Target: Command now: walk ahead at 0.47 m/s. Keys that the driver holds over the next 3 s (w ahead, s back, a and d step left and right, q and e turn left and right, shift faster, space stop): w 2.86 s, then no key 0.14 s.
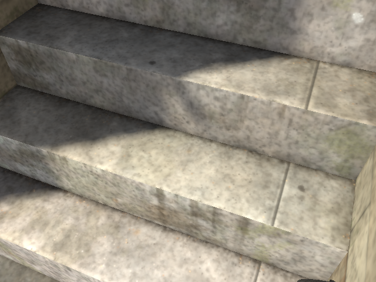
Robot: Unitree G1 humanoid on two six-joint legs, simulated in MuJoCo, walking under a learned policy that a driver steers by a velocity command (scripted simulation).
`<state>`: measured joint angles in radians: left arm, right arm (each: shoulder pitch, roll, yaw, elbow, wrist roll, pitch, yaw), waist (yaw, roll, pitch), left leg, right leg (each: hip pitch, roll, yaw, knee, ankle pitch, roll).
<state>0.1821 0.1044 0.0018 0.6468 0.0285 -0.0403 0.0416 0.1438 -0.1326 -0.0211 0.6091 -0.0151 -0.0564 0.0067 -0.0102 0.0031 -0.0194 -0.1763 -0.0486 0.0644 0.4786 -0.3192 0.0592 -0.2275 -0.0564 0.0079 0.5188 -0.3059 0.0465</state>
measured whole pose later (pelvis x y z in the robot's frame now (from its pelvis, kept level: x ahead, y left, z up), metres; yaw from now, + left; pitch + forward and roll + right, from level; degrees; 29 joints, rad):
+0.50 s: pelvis -0.02 -0.02 +0.01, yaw +1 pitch +2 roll +0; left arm 0.14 0.10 -0.01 0.63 0.03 -0.05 0.04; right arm 0.10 -0.11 -0.01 0.61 -0.02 -0.06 0.00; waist 0.00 0.00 -0.03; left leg -0.18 -0.01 0.04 0.39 -0.24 0.02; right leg -0.20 -0.02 -0.02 0.39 -0.21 0.01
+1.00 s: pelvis -0.02 -0.02 +0.01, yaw +0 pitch +1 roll +0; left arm 0.17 0.10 0.00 0.66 0.03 -0.05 0.04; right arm 0.12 -0.11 -0.02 0.62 -0.02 -0.07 0.00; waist 0.01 -0.01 -0.03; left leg -0.16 -0.02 0.05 0.38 -0.24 0.03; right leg -0.20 -0.03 -0.01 0.40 -0.21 0.02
